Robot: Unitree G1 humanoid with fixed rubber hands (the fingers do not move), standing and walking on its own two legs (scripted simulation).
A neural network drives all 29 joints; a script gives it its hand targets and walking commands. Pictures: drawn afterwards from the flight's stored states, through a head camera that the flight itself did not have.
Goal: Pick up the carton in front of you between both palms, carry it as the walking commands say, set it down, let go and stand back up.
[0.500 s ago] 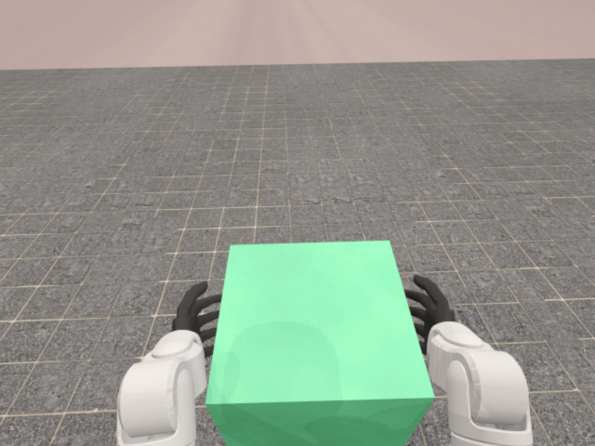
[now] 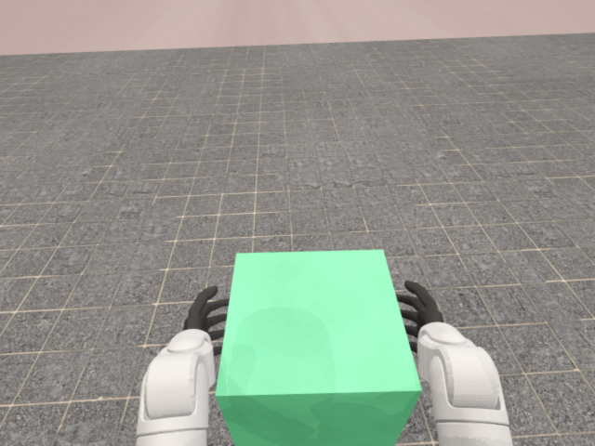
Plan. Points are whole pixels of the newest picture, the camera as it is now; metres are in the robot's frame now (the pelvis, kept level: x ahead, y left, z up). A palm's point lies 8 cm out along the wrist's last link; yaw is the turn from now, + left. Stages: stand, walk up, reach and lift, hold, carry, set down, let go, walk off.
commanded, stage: carry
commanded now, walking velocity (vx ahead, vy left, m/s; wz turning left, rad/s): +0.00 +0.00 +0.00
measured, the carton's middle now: (312, 360) +0.28 +0.00 -0.01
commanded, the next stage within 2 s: hold in 0.66 s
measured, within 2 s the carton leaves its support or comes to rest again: neither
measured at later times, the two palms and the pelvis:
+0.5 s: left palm (203, 351) +0.27 +0.15 +0.05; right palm (427, 344) +0.27 -0.15 +0.05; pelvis -0.03 +0.00 +0.00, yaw +0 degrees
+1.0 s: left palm (212, 368) +0.24 +0.13 +0.05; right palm (453, 374) +0.22 -0.17 +0.05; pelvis -0.06 +0.00 +0.01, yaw -3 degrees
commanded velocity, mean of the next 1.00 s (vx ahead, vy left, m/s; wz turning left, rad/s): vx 0.00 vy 0.00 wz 0.00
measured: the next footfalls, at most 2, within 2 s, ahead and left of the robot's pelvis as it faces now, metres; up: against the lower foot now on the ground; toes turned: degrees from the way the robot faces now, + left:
none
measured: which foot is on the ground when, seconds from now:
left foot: down 0.00-1.00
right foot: down 0.00-1.00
